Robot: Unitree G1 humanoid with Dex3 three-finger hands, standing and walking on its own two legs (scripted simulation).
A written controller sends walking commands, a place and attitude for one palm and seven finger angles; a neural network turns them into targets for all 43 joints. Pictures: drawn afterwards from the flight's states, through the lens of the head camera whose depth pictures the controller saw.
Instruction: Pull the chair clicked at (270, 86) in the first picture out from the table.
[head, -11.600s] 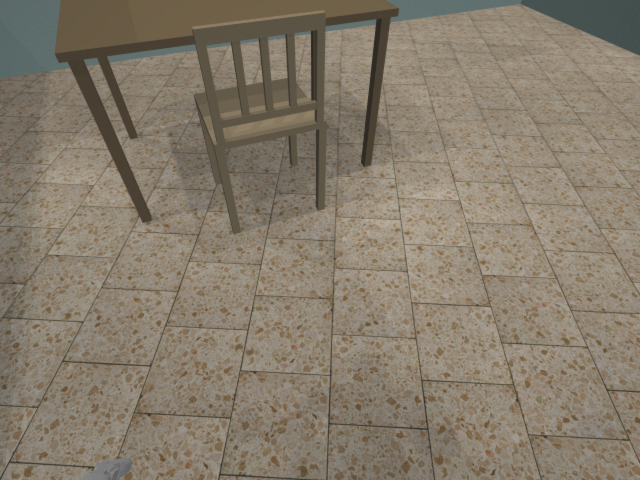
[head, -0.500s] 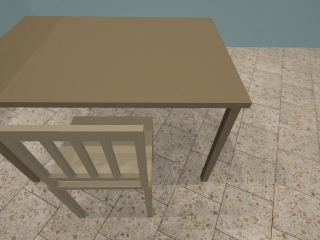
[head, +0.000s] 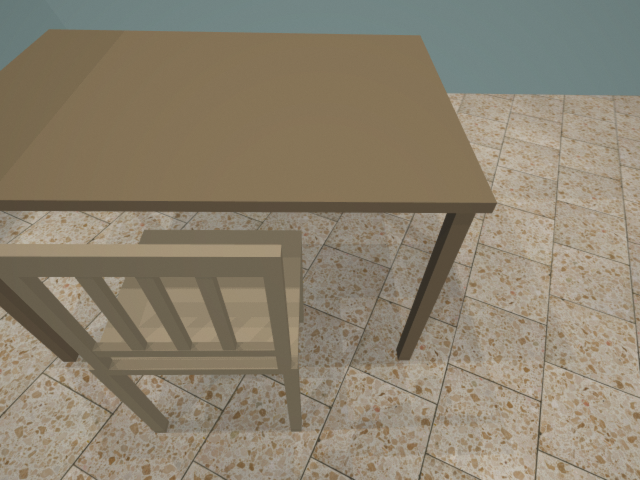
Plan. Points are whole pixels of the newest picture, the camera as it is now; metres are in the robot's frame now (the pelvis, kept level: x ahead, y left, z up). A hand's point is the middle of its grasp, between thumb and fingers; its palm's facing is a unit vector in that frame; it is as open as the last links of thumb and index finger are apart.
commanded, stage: come to a stop and stand still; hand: left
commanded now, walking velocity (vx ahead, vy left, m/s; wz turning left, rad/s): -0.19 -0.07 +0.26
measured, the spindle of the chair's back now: (167, 313) +0.38 +0.29 -0.11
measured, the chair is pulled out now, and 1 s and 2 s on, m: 0.00 0.00 0.00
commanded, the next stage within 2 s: look again from close up in 0.98 s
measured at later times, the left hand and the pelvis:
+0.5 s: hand out of the picture +0.01 +0.20 -0.18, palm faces +0.06 -0.98 -0.19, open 7.4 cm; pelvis -0.02 +0.02 -0.01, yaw +2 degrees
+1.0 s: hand out of the picture -0.02 +0.22 -0.18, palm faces +0.04 -0.98 -0.21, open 7.4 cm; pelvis -0.01 +0.05 +0.00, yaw +0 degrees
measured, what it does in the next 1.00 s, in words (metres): stands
